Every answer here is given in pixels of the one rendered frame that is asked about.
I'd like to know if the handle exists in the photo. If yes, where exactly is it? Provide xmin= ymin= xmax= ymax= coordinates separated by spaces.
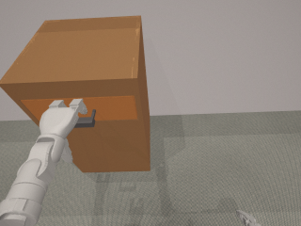
xmin=73 ymin=109 xmax=96 ymax=128

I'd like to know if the drawer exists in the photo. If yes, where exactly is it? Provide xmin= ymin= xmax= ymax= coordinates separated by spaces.
xmin=21 ymin=95 xmax=137 ymax=121

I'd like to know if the right robot hand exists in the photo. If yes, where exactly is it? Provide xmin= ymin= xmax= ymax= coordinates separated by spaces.
xmin=236 ymin=210 xmax=261 ymax=226

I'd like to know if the left robot hand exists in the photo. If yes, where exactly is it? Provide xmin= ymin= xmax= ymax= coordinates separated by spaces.
xmin=39 ymin=98 xmax=87 ymax=163

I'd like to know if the left robot forearm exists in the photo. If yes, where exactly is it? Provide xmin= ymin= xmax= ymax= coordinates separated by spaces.
xmin=0 ymin=134 xmax=66 ymax=226

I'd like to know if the cabinet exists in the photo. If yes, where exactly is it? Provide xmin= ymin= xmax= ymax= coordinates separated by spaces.
xmin=0 ymin=15 xmax=151 ymax=173

